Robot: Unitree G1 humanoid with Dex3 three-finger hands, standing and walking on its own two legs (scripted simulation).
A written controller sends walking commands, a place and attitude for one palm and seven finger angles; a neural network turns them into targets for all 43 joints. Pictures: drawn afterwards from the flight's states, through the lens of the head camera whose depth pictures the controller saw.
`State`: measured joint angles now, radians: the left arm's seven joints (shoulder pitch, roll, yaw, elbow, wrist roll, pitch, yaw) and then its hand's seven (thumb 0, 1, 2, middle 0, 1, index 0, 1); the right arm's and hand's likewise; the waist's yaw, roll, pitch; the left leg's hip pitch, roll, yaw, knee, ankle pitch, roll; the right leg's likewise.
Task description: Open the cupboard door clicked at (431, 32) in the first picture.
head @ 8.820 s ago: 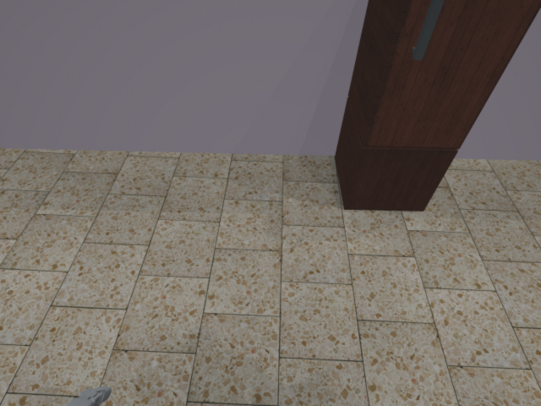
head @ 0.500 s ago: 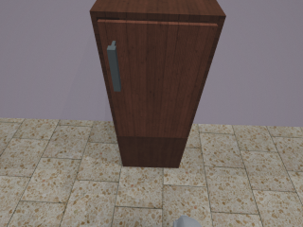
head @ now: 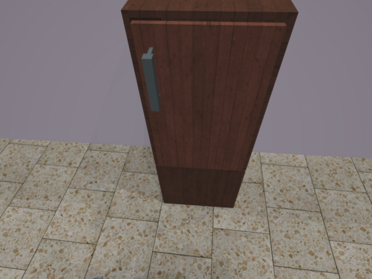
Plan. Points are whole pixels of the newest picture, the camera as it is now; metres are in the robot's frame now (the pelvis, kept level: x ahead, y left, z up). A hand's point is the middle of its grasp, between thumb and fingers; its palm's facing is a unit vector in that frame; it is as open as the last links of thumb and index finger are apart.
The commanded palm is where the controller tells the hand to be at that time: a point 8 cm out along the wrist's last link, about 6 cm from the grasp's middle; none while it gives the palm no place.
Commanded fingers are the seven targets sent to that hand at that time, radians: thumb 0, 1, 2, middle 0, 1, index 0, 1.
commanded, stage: come to a stop and stand still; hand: left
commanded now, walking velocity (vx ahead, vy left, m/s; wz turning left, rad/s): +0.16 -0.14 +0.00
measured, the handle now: (153, 80) +0.57 +0.13 +0.12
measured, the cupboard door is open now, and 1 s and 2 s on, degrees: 0 0 0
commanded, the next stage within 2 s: look again from close up in 1.06 s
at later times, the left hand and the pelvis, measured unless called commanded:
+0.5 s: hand out of the picture +0.00 +0.20 -0.16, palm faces -0.02 -0.98 -0.20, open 7.4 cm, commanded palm none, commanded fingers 0.00 0.90 0.90 -0.20 -0.30 -0.20 -0.30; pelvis -0.02 +0.02 +0.00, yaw -1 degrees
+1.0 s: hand out of the picture +0.02 +0.20 -0.16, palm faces +0.00 -0.98 -0.19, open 7.3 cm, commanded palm none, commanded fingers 0.00 0.90 0.90 -0.20 -0.30 -0.20 -0.30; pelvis +0.01 +0.02 +0.01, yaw -1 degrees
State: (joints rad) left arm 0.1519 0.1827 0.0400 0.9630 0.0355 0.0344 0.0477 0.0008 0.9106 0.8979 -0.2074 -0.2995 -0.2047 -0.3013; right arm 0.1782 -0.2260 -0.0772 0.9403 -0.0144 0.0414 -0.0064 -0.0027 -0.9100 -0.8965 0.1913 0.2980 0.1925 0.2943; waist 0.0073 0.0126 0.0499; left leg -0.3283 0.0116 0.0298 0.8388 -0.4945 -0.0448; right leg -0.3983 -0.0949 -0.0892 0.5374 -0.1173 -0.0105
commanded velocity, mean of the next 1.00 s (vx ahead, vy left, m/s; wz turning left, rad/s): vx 0.03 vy -0.06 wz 0.00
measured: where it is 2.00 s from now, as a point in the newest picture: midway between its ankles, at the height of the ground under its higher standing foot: outside the picture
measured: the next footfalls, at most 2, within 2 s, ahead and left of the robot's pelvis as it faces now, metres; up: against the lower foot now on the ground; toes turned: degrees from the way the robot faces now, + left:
left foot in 0.04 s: +0.04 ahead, +0.12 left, +0.00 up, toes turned +2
right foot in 0.42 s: +0.02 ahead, -0.07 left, +0.00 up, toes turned -2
